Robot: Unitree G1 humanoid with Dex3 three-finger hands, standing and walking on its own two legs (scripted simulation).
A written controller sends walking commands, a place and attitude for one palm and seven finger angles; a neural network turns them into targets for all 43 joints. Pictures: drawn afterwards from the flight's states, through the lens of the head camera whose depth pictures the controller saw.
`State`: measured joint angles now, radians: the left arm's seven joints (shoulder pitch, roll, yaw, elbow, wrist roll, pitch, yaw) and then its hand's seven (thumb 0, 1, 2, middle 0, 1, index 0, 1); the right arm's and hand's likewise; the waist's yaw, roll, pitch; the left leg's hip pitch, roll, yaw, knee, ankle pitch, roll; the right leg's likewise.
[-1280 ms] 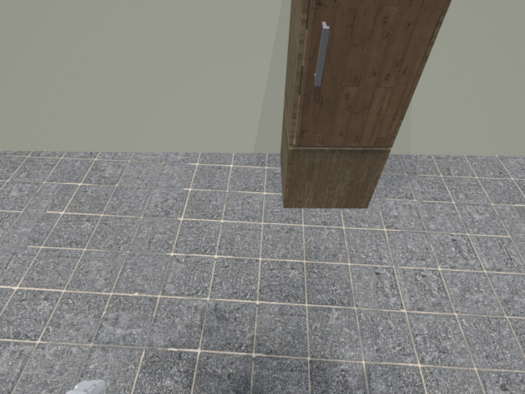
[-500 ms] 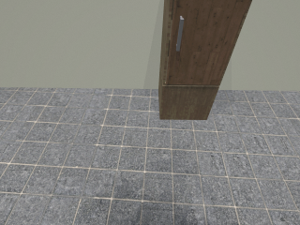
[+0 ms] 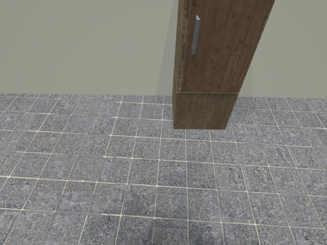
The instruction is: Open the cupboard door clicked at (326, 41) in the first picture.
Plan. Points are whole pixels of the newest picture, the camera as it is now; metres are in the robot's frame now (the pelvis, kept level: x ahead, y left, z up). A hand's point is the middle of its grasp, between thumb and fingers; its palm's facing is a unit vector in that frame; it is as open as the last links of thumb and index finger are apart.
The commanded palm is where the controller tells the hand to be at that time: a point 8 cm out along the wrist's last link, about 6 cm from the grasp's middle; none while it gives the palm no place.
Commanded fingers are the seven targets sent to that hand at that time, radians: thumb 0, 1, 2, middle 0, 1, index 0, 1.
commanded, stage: look at it before walking up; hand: left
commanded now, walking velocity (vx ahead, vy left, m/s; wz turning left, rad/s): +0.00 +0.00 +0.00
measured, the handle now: (195, 35) +1.07 -0.10 +0.03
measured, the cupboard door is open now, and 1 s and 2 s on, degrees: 0 0 0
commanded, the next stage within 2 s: walk to a spot facing it in 0.26 s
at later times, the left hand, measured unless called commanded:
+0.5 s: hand out of the picture +0.07 +0.24 -0.16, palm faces -0.03 -0.94 -0.34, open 7.4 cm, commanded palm none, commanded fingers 0.00 0.90 0.90 -0.20 -0.30 -0.20 -0.30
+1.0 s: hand out of the picture +0.05 +0.17 -0.17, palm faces -0.20 -0.95 -0.24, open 7.4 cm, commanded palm none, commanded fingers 0.00 0.90 0.90 -0.20 -0.30 -0.20 -0.30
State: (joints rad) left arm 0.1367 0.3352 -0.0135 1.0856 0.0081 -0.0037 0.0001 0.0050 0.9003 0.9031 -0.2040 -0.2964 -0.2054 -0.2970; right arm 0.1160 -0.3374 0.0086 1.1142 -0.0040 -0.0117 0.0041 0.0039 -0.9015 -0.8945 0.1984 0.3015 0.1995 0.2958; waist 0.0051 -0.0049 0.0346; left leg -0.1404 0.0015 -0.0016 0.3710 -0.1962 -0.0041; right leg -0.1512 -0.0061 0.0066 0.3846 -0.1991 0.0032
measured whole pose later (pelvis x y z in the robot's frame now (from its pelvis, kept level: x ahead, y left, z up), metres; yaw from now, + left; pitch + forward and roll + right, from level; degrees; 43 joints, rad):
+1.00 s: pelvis -0.03 -0.02 -0.01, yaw -16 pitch +1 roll +2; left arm 0.27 0.19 0.04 0.92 0.02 0.04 0.00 0.00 0.90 0.90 -0.20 -0.30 -0.21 -0.30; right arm 0.14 -0.23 -0.05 0.95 -0.01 0.05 -0.02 0.01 -0.90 -0.89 0.20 0.30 0.20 0.30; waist 0.04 0.00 0.08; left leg -0.45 0.04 0.01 1.00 -0.39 -0.06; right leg -0.32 0.07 0.09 0.51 -0.19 -0.05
